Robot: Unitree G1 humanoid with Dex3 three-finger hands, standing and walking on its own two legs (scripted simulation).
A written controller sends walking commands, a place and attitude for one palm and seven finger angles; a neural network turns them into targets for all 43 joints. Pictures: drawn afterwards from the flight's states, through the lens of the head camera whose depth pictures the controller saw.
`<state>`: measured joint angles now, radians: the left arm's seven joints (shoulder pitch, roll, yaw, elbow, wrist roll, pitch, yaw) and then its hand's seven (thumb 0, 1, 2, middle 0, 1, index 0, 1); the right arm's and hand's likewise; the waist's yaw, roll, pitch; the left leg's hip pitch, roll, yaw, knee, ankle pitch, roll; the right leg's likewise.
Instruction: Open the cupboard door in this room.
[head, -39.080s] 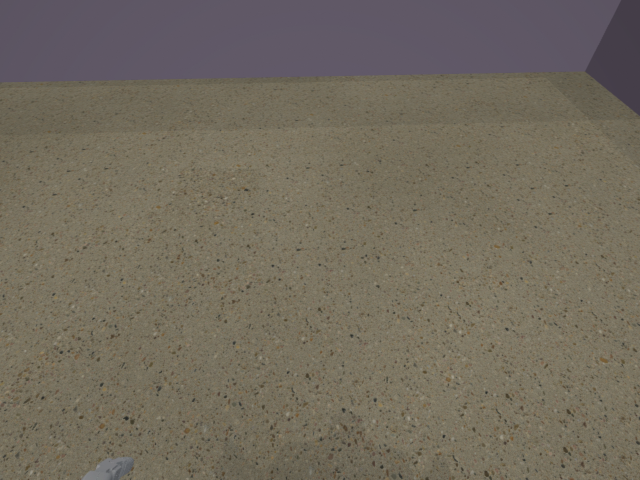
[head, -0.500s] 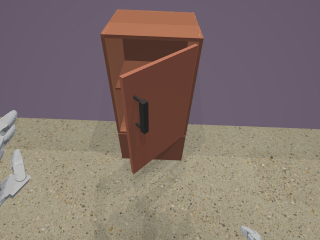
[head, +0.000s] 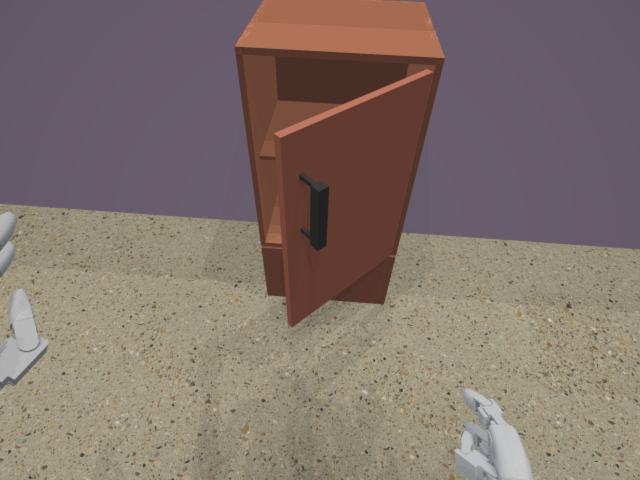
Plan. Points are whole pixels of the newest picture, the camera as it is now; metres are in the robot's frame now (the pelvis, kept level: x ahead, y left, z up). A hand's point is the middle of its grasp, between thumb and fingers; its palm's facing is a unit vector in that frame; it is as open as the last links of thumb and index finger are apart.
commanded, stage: stop stepping back and stand still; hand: left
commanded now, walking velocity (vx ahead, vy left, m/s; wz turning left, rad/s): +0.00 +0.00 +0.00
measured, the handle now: (311, 212) +0.60 +0.06 -0.04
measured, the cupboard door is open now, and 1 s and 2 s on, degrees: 46 46 46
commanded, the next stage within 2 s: let the arm hang, fingers relaxed in 0.32 s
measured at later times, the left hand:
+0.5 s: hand (70, 381) +0.20 +0.29 +0.07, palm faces +0.26 -0.82 -0.51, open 7.4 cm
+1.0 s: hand out of the picture -0.06 +0.20 -0.17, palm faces +0.08 -0.97 -0.23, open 7.3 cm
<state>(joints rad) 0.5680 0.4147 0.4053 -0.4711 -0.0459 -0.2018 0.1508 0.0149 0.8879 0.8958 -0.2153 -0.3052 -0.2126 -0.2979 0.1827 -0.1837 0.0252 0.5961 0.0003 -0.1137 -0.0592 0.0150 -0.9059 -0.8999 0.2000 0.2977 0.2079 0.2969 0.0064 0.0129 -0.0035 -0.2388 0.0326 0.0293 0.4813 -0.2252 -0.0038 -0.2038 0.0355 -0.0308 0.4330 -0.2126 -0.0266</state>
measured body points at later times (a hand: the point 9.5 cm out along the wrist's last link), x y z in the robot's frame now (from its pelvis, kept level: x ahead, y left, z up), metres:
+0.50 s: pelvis -0.01 +0.02 +0.00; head +0.00 +0.00 +0.45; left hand +0.18 +0.33 +0.10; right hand +0.14 -0.22 -0.12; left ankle +0.02 +0.12 -0.74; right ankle +0.01 -0.10 -0.74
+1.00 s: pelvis -0.02 +0.00 +0.00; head +0.00 +0.00 +0.45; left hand -0.06 +0.25 -0.15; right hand -0.02 -0.22 -0.16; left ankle +0.02 +0.12 -0.74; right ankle +0.01 -0.10 -0.74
